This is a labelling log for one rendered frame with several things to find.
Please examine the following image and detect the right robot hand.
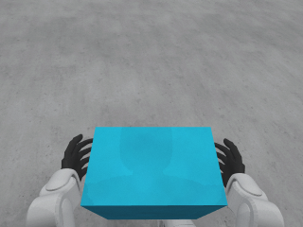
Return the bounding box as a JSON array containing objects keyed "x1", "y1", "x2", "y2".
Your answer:
[{"x1": 214, "y1": 138, "x2": 245, "y2": 188}]

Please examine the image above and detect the left robot hand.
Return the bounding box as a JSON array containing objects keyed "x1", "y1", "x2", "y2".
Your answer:
[{"x1": 61, "y1": 134, "x2": 94, "y2": 182}]

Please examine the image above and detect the robot left forearm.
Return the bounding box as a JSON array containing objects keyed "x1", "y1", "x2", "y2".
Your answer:
[{"x1": 26, "y1": 168, "x2": 81, "y2": 227}]

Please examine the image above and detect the robot right forearm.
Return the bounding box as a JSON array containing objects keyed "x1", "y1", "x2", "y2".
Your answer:
[{"x1": 225, "y1": 173, "x2": 285, "y2": 227}]

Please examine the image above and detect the carton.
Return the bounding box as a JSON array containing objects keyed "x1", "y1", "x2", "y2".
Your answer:
[{"x1": 80, "y1": 127, "x2": 228, "y2": 219}]

